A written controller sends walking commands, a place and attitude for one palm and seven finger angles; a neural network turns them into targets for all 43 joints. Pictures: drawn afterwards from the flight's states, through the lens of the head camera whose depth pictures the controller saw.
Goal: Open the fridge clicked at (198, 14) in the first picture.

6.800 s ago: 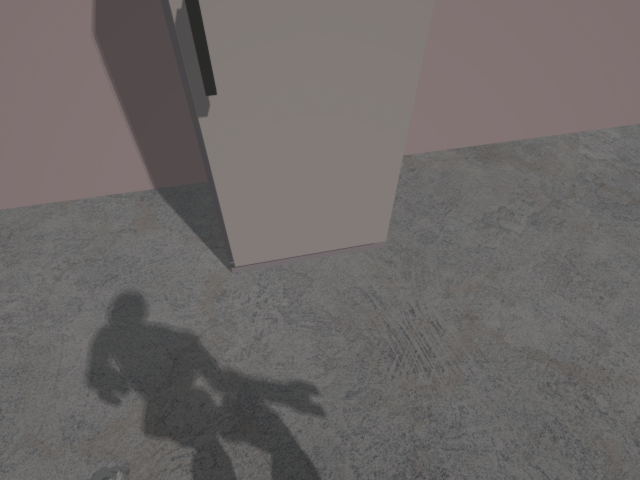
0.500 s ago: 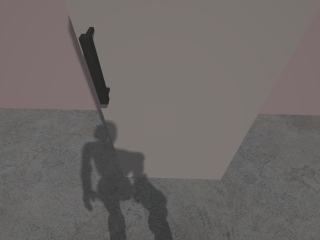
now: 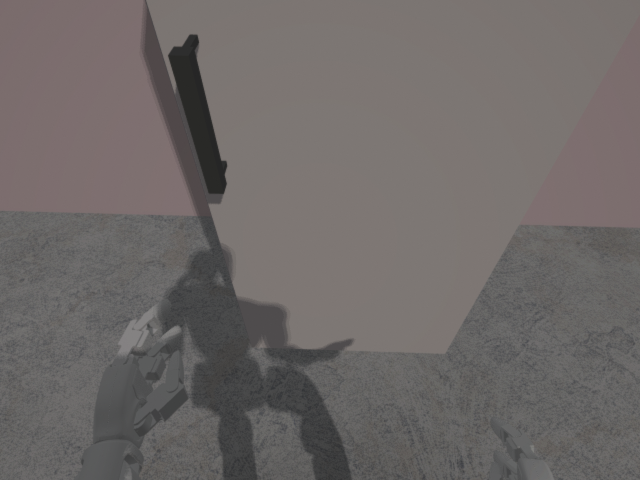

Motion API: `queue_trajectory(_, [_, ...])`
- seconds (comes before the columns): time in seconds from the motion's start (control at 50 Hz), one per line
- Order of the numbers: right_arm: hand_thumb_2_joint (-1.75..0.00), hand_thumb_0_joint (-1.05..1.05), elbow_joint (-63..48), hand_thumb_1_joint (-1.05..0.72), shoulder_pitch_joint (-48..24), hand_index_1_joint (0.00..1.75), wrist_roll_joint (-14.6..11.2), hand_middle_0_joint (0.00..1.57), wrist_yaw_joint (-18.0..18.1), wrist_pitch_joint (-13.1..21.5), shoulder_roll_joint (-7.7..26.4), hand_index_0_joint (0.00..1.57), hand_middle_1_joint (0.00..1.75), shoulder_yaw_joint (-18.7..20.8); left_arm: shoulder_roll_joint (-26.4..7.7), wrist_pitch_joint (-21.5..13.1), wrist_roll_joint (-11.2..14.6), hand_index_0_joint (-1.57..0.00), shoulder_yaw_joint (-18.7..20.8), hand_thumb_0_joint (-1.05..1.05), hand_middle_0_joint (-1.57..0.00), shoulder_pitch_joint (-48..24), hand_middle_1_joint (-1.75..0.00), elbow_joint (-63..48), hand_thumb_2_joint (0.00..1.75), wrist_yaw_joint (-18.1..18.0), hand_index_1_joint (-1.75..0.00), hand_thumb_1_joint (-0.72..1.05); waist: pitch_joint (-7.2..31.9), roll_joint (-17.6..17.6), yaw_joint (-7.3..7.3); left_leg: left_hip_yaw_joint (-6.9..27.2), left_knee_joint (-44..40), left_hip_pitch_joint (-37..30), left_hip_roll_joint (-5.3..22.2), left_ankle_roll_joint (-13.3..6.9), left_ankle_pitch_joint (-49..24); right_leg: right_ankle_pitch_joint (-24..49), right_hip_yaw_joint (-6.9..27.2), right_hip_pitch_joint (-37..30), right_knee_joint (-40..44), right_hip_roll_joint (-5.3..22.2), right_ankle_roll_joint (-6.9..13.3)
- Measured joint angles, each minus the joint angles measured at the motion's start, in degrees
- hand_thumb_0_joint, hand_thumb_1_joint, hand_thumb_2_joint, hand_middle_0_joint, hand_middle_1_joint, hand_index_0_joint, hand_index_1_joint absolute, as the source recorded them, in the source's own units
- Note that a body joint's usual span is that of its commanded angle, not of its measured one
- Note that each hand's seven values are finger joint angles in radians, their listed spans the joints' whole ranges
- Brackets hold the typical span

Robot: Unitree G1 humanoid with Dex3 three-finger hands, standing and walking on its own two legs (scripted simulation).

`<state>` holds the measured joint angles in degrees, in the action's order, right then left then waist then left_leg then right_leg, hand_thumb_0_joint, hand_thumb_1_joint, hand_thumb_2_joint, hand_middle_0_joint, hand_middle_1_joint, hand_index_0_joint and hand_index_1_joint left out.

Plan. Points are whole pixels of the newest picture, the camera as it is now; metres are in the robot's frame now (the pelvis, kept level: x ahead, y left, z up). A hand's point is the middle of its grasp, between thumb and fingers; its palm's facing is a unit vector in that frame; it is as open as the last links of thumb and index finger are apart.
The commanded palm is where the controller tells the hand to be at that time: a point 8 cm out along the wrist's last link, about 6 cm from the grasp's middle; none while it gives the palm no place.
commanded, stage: raise the hand to about handle height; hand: left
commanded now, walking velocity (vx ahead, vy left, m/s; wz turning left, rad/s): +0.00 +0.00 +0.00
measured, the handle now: (206, 121) +0.55 +0.20 +0.16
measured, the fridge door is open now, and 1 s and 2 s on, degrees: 0 0 0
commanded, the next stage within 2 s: move the hooked fingers beside the handle in 1.88 s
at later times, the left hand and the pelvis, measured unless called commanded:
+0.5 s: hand (137, 395) +0.20 +0.22 +0.04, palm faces -0.01 -1.00 -0.05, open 10.4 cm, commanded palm +0.17 +0.28 +0.06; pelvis -0.02 +0.01 -0.03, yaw +1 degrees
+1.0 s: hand (69, 331) +0.24 +0.27 +0.12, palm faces +0.08 -1.00 -0.05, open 13.3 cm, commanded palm +0.21 +0.31 +0.13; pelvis +0.00 +0.02 +0.00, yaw +1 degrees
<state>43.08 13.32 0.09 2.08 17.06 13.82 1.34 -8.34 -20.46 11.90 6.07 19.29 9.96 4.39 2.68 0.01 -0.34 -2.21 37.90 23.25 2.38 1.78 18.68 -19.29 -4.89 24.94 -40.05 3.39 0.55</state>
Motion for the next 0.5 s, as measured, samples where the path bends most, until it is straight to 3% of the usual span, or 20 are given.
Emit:
queue_trajectory(0.06, [-0.90, 0.01, -5.8, -0.91, -3.4, 0.30, 0.2, 0.20, -2.4, 0.6, 1.0, 0.20, 0.30, 1.5, -0.5, -10.4, 1.8, -0.20, 2.3, 0.01, -0.21, -1.0, -0.39, 0.0, 0.84, 9.6, -0.39, 0.77, 2.2, -1.5, 0.26, -0.7, 9.2, 8.2, 0.5, 0.0, 3.8, -3.2, 1.2, 8.6, -9.1, 0.0, 0.2])
queue_trajectory(0.1, [-0.90, 0.01, -9.4, -0.91, -4.9, 0.30, -0.2, 0.20, -3.1, -0.2, 1.9, 0.20, 0.30, 2.1, -1.2, -11.3, 2.8, -0.21, 2.7, 0.00, -0.21, 0.6, -0.42, -1.4, 0.82, 14.1, -0.41, 0.73, 3.0, -2.1, 0.86, -0.9, 14.2, 12.0, 0.5, -0.1, 5.6, -5.0, 1.8, 12.7, -14.2, 0.2, 0.4])
queue_trajectory(0.16, [-0.90, 0.01, -13.5, -0.91, -6.0, 0.30, -1.0, 0.19, -2.4, -1.9, 2.8, 0.20, 0.30, 2.3, -1.8, -6.7, 4.5, -0.22, 2.9, 0.00, -0.22, 4.4, -0.46, -3.8, 0.79, 16.1, -0.46, 0.66, 3.3, -2.4, 2.07, -0.3, 19.6, 15.3, 0.5, -0.4, 8.1, -7.6, 1.7, 15.5, -19.0, 0.5, -0.2])
queue_trajectory(0.22, [-0.90, 0.01, -15.8, -0.91, -5.4, 0.30, -1.1, 0.19, -1.1, -2.5, 2.7, 0.20, 0.30, 1.5, -2.4, -1.8, 4.0, -0.22, 3.0, 0.01, -0.23, 7.8, -0.50, -8.1, 0.76, 13.1, -0.50, 0.59, 2.7, -1.9, 3.22, 1.2, 22.3, 16.6, 0.6, -0.2, 9.6, -8.4, 0.3, 15.5, -20.3, 0.4, -0.1])
queue_trajectory(0.3, [-0.90, 0.01, -15.0, -0.91, -4.2, 0.30, -0.9, 0.19, 0.2, -2.2, 1.3, 0.20, 0.30, -1.2, -3.8, -0.7, 2.8, -0.23, 3.1, 0.01, -0.23, 8.2, -0.56, -14.4, 0.72, 10.2, -0.56, 0.50, 1.7, -0.7, 4.01, 3.4, 23.6, 16.9, 0.9, -0.3, 10.0, -8.3, -1.9, 14.0, -19.4, 0.1, 0.0])
queue_trajectory(0.38, [-0.90, 0.01, -12.2, -0.91, -3.0, 0.30, -1.1, 0.20, 0.9, -2.1, -0.8, 0.20, 0.30, -4.2, -5.2, 1.4, 2.8, -0.23, 3.1, 0.01, -0.24, 2.7, -0.62, -15.6, 0.69, 11.7, -0.62, 0.40, 0.9, 0.7, 3.61, 4.5, 22.8, 16.3, 0.9, -0.4, 9.2, -7.1, -3.0, 12.3, -17.3, -0.2, -0.1])
queue_trajectory(0.5, [-0.90, 0.01, -9.4, -0.90, 0.3, 0.30, -1.3, 0.20, 1.1, -2.3, -3.3, 0.21, 0.30, -6.3, -7.3, 9.3, 4.5, -0.24, 5.8, 0.01, -0.25, -1.1, -0.71, -13.2, 0.63, 13.0, -0.71, 0.26, 1.0, 1.8, 1.36, 2.9, 17.3, 11.9, 1.0, -0.8, 7.0, -4.6, -1.7, 8.7, -12.0, -0.4, -0.5])
